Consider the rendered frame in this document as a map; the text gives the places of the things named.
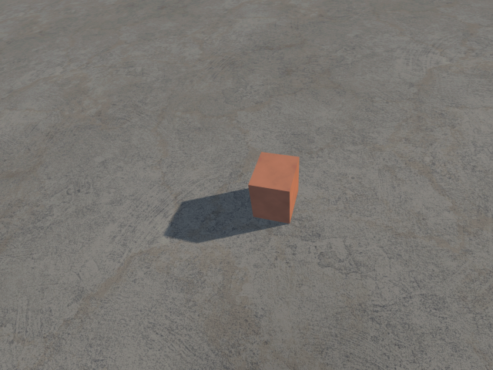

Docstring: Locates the carton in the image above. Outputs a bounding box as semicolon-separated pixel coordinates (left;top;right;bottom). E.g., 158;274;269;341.
248;152;300;224

